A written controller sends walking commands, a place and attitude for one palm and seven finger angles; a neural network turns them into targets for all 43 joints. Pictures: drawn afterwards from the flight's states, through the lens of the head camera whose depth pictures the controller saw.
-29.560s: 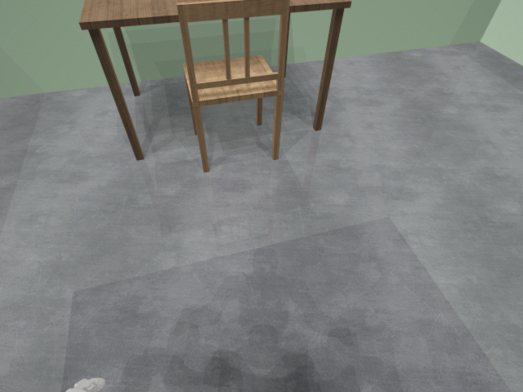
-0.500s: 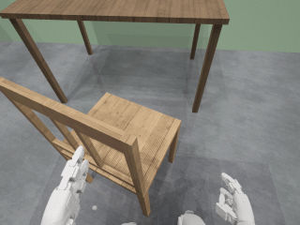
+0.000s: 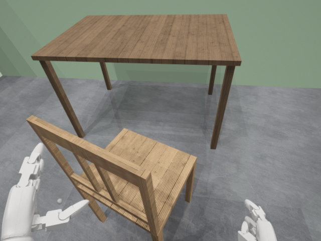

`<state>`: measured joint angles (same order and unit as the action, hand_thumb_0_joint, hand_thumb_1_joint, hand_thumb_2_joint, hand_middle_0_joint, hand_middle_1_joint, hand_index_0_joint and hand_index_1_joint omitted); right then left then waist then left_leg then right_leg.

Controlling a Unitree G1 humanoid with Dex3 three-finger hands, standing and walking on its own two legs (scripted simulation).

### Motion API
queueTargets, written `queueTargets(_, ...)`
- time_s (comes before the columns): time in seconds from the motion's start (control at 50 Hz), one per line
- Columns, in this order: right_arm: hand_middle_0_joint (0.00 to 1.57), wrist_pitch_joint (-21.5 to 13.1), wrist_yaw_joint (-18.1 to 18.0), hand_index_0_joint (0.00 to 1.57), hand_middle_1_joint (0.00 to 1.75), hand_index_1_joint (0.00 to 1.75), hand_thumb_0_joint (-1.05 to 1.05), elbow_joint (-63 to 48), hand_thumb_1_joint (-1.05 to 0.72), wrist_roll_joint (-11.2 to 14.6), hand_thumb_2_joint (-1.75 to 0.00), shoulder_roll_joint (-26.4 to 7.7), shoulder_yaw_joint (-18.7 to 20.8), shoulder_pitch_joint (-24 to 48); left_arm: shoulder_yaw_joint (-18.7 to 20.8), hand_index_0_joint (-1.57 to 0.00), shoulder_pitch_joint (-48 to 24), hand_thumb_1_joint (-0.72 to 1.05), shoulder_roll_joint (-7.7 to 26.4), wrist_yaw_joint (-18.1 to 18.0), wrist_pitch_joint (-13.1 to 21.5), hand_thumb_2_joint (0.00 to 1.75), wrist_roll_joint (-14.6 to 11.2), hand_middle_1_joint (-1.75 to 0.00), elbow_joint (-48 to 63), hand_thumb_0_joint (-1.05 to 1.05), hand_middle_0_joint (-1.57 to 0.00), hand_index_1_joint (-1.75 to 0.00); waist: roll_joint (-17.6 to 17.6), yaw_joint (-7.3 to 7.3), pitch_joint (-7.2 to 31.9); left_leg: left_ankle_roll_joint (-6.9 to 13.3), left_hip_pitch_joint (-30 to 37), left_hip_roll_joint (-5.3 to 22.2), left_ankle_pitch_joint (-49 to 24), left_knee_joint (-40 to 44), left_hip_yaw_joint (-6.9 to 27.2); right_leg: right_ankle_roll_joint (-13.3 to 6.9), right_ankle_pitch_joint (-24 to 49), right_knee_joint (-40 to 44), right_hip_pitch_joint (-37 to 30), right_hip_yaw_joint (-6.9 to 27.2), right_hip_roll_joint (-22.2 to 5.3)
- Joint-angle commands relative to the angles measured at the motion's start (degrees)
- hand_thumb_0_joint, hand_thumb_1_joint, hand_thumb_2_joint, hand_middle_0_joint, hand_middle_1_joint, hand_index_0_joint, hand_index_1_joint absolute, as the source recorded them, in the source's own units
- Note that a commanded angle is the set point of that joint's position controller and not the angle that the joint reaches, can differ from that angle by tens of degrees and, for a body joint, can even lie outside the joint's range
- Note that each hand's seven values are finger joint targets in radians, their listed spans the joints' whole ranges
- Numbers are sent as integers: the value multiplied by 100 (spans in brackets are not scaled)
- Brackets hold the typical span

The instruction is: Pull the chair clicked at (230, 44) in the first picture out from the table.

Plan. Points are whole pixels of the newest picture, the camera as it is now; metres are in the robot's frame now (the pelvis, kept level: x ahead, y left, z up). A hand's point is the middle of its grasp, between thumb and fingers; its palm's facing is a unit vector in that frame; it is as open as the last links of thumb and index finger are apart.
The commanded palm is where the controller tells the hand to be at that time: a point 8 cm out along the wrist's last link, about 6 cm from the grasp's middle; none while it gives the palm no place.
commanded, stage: draw the hand back to the body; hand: left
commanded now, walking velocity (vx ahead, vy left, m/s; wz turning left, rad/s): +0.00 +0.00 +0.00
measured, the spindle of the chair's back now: (88, 172) +0.35 +0.29 -0.10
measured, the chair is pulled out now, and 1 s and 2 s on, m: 0.51 0.51 0.51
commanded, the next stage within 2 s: step back with the hand held close in 0.66 s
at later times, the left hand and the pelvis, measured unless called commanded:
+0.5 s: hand (31, 168) +0.20 +0.26 +0.18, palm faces +0.46 -0.79 -0.42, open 7.7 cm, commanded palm +0.15 +0.30 +0.19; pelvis +0.00 +0.00 +0.02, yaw -1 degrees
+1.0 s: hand (28, 164) +0.20 +0.27 +0.18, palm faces +0.40 -0.77 -0.50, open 7.4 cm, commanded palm +0.14 +0.31 +0.19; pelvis -0.01 +0.01 +0.02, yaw -3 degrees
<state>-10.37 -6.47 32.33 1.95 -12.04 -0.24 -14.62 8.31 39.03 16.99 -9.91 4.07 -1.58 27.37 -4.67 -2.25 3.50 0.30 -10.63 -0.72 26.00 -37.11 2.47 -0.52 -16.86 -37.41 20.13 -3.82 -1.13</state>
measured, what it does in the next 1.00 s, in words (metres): stands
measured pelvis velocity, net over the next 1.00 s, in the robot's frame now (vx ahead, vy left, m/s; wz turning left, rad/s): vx -0.01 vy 0.01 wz -0.04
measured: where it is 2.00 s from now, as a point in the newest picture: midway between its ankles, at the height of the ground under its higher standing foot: outside the picture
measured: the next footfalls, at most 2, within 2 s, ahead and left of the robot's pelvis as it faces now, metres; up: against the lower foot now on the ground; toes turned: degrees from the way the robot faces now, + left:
none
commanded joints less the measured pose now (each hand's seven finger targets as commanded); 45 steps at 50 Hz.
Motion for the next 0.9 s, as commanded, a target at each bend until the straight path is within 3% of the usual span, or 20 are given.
queueTargets(0.0,20,-394,61,20,30,30,0,-798,-90,-47,-90,-452,157,728,976,-13,-399,43,921,-87,524,67,-31,-20,1121,0,-13,-20,183,-45,-167,-21,-777,168,-1683,1077,-141,-97,873,856,-1249,188,-145)
queueTargets(0.08,20,-382,104,20,30,30,0,-696,-90,-64,-90,-485,167,789,1316,-16,-804,57,1088,-53,605,74,-92,-23,1054,0,-16,-23,245,-49,-167,-8,-561,179,-1794,1265,-179,-83,1021,1054,-1442,221,-116)
queueTargets(0.14,20,-394,142,20,30,30,0,-585,-90,-73,-90,-501,168,835,1517,-17,-1025,68,1161,-35,671,80,-118,-26,1007,0,-17,-26,99,-55,-153,-32,-424,187,-1919,1401,-173,-98,1121,1155,-1570,242,-93)
queueTargets(0.18,20,-401,157,20,30,30,0,-542,-90,-81,-90,-515,192,824,1760,-18,-1189,75,1328,-50,717,83,-152,-27,1027,0,-18,-27,119,-82,5,-29,-322,186,-2052,1453,-180,-90,1275,1183,-1717,234,-95)
queueTargets(0.26,20,-372,187,20,30,30,0,-413,-90,-74,-90,-545,207,864,2077,-20,-1576,90,1493,-47,774,90,-203,-30,790,0,-20,-30,74,-89,-101,-34,-242,190,-2155,1555,-189,-98,1367,1290,-1792,244,-86)
queueTargets(0.34,20,-286,263,20,30,30,0,-372,-90,-57,-90,-568,260,910,1687,-20,-1190,90,1015,84,755,90,-235,-30,354,0,-20,-30,318,-67,-218,-22,-226,230,-2294,1593,-230,-77,1434,1330,-1753,223,-90)
queueTargets(0.4,20,-282,282,20,30,30,0,-407,-90,-88,-90,-595,281,922,1841,-20,-1304,90,1266,55,814,90,-210,-30,666,0,-20,-30,282,-109,49,-8,-166,205,-2369,1607,-202,-74,1527,1311,-1924,223,-92)
queueTargets(0.42,20,-290,276,20,30,30,0,-408,-90,-76,-90,-596,279,972,1869,-20,-1375,90,1342,57,814,90,-198,-30,809,0,-20,-30,34,-115,35,-27,-147,202,-2364,1610,-206,-85,1511,1346,-1923,270,-82)
queueTargets(0.48,20,-314,260,20,30,30,0,-424,-90,-98,-90,-567,264,933,1953,-20,-1387,90,1423,18,841,90,-183,-30,941,0,-20,-30,144,-123,143,-39,-96,195,-2439,1651,-182,-85,1590,1327,-2020,233,-75)
queueTargets(0.52,20,-329,246,20,30,30,0,-403,-90,-96,-90,-563,264,947,2026,-20,-1409,90,1504,10,830,90,-169,-30,1029,0,-20,-30,-72,-121,126,-55,-73,187,-2515,1626,-197,-107,1699,1368,-2039,294,-63)
queueTargets(0.56,20,-312,242,20,30,30,0,-374,-90,-98,-90,-541,258,928,1986,-20,-1307,90,1393,3,811,90,-174,-30,815,0,-20,-30,55,-117,42,-60,-101,196,-2515,1658,-197,-107,1702,1357,-2035,261,-68)
queueTargets(0.62,20,-309,250,20,30,30,0,-369,-90,-89,-90,-555,255,949,1900,-20,-1485,90,1347,27,800,90,-152,-30,927,0,-20,-30,-135,-96,-81,-85,-62,212,-2590,1667,-179,-114,1660,1391,-1928,273,-51)
queueTargets(0.66,20,-271,259,20,30,30,0,-350,-90,-90,-90,-555,246,925,1840,-20,-1421,90,1245,26,772,90,-178,-30,673,0,-20,-30,97,-87,-178,-71,-96,225,-2442,1713,-170,-98,1503,1400,-1871,234,-50)
queueTargets(0.76,20,-250,273,20,30,30,0,-367,-90,-100,-90,-588,236,945,1702,-20,-1686,90,1183,59,763,90,-177,-30,672,0,-20,-30,127,-52,-233,-39,-135,208,-2183,1760,-172,-87,1279,1452,-1809,247,-49)
queueTargets(0.78,20,-136,259,20,30,30,0,-523,-90,-43,-90,-760,267,770,2687,-20,-2463,90,2161,29,1068,90,-174,-30,1099,0,-20,-30,241,111,-740,100,-499,366,-1410,1758,-156,-81,1365,1756,-1346,991,-333)
queueTargets(0.8,20,-46,236,20,30,30,0,-394,-90,-69,-90,-657,237,765,2423,-20,-1975,90,1755,81,1098,90,-129,-30,516,0,-20,-30,444,136,-709,123,-407,328,-1172,1744,-93,-96,1175,1853,-1248,962,-415)
queueTargets(0.82,20,2,235,20,30,30,0,-498,-90,-78,-90,-700,252,779,2355,-20,-2011,90,1700,120,1158,90,-98,-30,734,0,-20,-30,266,136,-679,118,-418,323,-1210,1792,-92,-118,1255,1813,-1246,1009,-412)
queueTargets(0.84,20,56,234,20,30,30,0,-486,-90,-115,-90,-695,238,812,2190,-20,-1588,90,1460,141,1156,90,-77,-30,495,0,-20,-30,200,142,-450,125,-332,371,-1382,1815,-122,-92,1466,1678,-1373,885,-426)
queueTargets(0.88,20,166,263,20,30,30,0,-591,-90,-135,-90,-737,269,873,2071,-20,-1194,90,1333,134,1137,90,-38,-30,549,0,-20,-30,136,134,-48,125,-327,440,-1933,1819,-109,-46,2064,1369,-1678,700,-413)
